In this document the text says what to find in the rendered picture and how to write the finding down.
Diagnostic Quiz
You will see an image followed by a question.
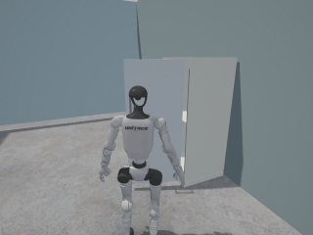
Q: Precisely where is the handle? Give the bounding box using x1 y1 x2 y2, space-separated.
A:
128 92 132 114

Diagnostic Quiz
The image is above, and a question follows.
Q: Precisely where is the robot left hand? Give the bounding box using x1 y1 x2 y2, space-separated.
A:
99 167 112 183

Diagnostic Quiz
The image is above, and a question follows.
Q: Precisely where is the robot right hand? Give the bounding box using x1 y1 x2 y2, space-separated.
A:
173 169 185 188

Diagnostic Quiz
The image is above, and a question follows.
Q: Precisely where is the robot left upper arm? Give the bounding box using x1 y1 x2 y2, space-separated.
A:
104 116 124 151

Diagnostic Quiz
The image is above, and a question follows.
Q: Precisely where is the fridge door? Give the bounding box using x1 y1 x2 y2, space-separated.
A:
123 59 185 184

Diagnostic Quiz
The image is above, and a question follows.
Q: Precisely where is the robot left forearm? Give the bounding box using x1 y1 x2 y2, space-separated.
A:
101 141 112 168

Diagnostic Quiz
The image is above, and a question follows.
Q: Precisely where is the robot right upper arm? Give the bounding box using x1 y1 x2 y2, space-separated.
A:
152 117 173 154

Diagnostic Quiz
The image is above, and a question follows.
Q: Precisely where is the right robot shin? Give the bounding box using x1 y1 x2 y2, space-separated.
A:
149 206 159 235

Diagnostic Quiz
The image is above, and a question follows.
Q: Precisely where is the robot head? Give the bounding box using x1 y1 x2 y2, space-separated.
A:
126 85 150 119

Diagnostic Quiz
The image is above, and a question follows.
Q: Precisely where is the robot right forearm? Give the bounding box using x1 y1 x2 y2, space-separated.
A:
167 142 183 173

